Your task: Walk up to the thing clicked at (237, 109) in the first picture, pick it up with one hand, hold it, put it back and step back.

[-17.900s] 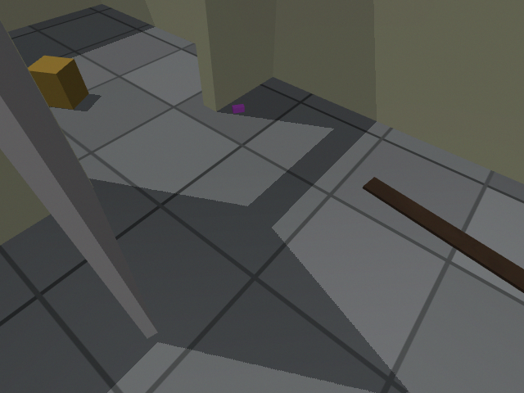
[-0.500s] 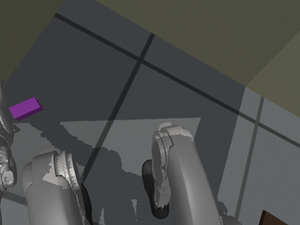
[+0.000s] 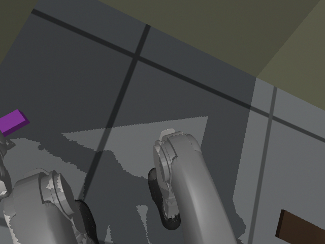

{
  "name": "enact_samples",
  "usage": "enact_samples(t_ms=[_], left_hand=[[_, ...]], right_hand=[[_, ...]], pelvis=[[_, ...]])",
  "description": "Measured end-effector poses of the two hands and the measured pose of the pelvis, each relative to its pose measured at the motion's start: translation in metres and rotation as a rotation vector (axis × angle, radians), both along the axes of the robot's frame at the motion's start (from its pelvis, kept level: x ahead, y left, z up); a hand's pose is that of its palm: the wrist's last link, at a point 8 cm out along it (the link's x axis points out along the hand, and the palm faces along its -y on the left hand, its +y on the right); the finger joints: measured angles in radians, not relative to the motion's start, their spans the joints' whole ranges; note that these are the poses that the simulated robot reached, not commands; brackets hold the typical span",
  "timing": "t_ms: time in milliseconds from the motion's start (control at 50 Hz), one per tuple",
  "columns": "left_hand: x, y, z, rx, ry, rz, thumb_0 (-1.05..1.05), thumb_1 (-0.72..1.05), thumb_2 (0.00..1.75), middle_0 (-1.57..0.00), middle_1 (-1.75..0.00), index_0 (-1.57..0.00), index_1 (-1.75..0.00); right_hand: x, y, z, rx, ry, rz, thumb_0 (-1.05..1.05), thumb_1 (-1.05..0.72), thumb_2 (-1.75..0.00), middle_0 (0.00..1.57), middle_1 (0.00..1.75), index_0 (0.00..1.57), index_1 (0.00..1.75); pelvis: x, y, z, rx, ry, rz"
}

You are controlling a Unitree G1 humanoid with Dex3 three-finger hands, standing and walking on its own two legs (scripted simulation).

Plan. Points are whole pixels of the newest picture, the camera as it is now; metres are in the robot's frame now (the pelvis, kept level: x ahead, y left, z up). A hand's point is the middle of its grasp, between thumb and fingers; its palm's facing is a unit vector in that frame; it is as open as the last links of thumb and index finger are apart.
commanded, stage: approach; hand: left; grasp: from above
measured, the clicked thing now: (10, 123) +0.47 +0.28 -0.30
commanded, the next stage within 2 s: rest palm in 0.20 s
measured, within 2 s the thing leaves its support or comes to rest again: neither
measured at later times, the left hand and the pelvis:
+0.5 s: hand out of the picture +0.46 +0.28 -0.18, palm faces -0.39 -0.22 -0.89, open 14.0 cm; pelvis +0.00 +0.00 +0.00, yaw +0 degrees
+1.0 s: hand (7, 119) +0.47 +0.27 -0.25, palm faces -0.36 -0.24 -0.90, open 13.5 cm; pelvis +0.00 +0.01 -0.01, yaw -4 degrees
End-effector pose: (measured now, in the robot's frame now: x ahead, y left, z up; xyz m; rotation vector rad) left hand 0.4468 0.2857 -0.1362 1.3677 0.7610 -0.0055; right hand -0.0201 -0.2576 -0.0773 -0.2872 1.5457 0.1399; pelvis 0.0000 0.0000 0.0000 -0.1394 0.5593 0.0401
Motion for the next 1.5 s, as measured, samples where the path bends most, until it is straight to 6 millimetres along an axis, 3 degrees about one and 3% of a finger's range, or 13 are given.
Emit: enact_samples(t_ms=[80,160,300,380,480,600,780,940,1180,1500], left_hand=[[-0.013,0.009,-0.008,-0.009,-0.018,-0.049,0.00,-0.47,0.93,-0.20,-0.89,-0.17,-0.91],[-0.014,0.010,-0.004,-0.006,-0.086,-0.102,0.00,-0.47,0.93,-0.20,-0.88,-0.18,-0.90],[0.001,0.011,0.020,0.031,-0.133,-0.070,0.00,-0.47,0.96,-0.22,-0.86,-0.18,-0.89],[0.013,0.008,0.030,0.030,-0.124,-0.034,0.00,-0.47,0.97,-0.21,-0.86,-0.18,-0.89],[0.015,0.004,0.021,0.012,-0.058,-0.019,0.00,-0.49,0.97,-0.18,-0.88,-0.15,-0.91],[0.006,-0.003,-0.011,-0.020,-0.002,-0.058,0.00,-0.49,0.96,-0.18,-0.88,-0.15,-0.91],[0.014,-0.012,-0.046,-0.030,-0.075,-0.097,0.00,-0.46,0.93,-0.19,-0.86,-0.17,-0.89],[0.027,-0.015,-0.052,-0.011,-0.099,-0.055,0.00,-0.41,0.90,-0.24,-0.78,-0.21,-0.82],[0.013,-0.002,-0.059,-0.024,-0.044,-0.033,0.00,-0.34,0.82,-0.29,-0.74,-0.27,-0.76],[0.018,-0.010,-0.068,-0.015,-0.083,-0.065,0.00,-0.21,0.72,-0.39,-0.69,-0.38,-0.71]], right_hand=[[0.005,-0.001,-0.001,-0.009,0.009,0.029,0.00,-0.89,-0.89,0.20,0.30,0.20,0.30],[0.024,-0.003,0.000,-0.023,-0.025,0.059,0.00,-0.89,-0.90,0.20,0.30,0.20,0.30],[0.066,-0.008,0.003,-0.039,-0.139,0.096,0.00,-0.90,-0.90,0.20,0.30,0.20,0.30],[0.075,-0.009,0.005,-0.037,-0.171,0.113,0.00,-0.90,-0.90,0.20,0.30,0.20,0.30],[0.063,-0.010,0.005,-0.035,-0.154,0.109,0.00,-0.89,-0.90,0.20,0.30,0.20,0.30],[0.031,-0.006,0.007,-0.032,-0.067,0.111,0.00,-0.89,-0.90,0.20,0.30,0.20,0.30],[0.000,0.004,0.018,-0.038,0.040,0.129,0.00,-0.89,-0.90,0.20,0.30,0.20,0.30],[0.005,0.013,0.019,-0.002,0.017,0.149,0.00,-0.89,-0.90,0.20,0.30,0.20,0.30],[0.021,0.025,0.014,0.054,-0.047,0.208,0.00,-0.90,-0.90,0.20,0.30,0.20,0.30],[0.020,0.020,0.035,0.019,-0.046,0.257,0.00,-0.90,-0.90,0.20,0.30,0.20,0.30]], pelvis=[[0.000,0.000,-0.002,-0.001,-0.010,0.006],[0.002,0.001,-0.002,-0.001,-0.009,0.010],[0.005,0.003,0.004,-0.005,0.017,0.014],[0.004,0.004,0.007,-0.008,0.022,0.014],[0.002,0.003,0.005,-0.009,0.014,0.013],[-0.001,0.001,-0.002,-0.011,-0.012,0.004],[0.001,0.002,-0.011,-0.035,-0.041,-0.015],[0.004,0.007,-0.014,-0.064,-0.051,-0.027],[0.001,0.009,-0.015,-0.078,-0.079,-0.026],[-0.003,0.013,-0.013,-0.104,-0.102,-0.032]])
